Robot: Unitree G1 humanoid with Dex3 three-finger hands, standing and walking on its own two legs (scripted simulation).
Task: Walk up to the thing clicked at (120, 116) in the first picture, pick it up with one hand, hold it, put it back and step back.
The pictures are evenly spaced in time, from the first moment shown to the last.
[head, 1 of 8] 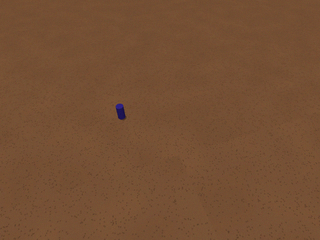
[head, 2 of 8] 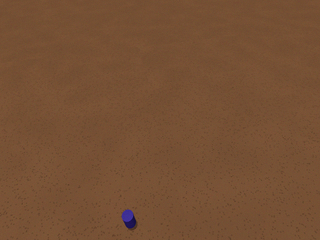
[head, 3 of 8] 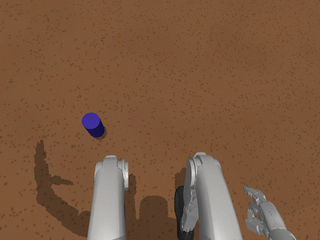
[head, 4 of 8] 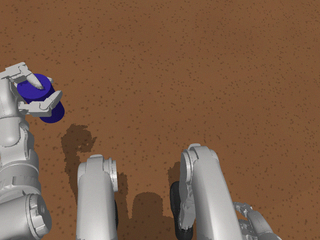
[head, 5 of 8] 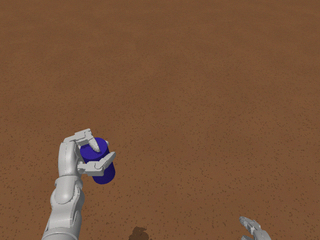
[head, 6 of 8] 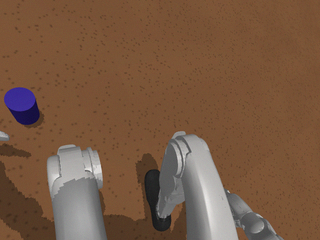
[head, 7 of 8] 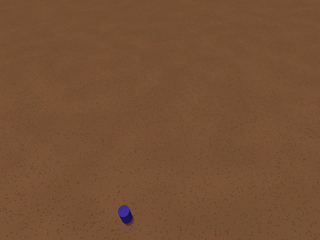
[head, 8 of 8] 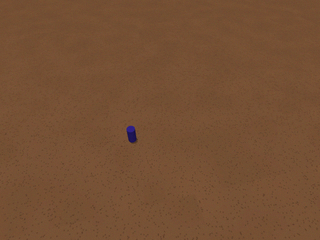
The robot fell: no
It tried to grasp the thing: yes
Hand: left
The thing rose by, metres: 0.68
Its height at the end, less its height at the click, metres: +0.00
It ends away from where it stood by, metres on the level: 0.01
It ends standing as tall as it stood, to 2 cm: yes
